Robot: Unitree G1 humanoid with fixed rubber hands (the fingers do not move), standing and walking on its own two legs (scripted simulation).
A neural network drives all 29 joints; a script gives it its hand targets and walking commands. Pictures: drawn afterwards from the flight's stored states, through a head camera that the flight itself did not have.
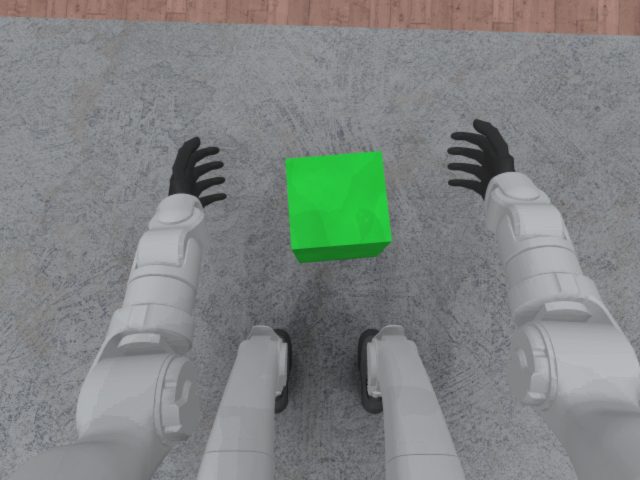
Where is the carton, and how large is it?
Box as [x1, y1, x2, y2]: [285, 151, 391, 262]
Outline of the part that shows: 381,151 285,159 291,249 299,262 376,256 391,241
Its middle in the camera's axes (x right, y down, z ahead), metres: +0.03 -0.06 +0.94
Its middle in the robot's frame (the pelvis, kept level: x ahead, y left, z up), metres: +0.51 -0.01 -0.53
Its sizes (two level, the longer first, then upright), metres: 0.210 0.200 0.250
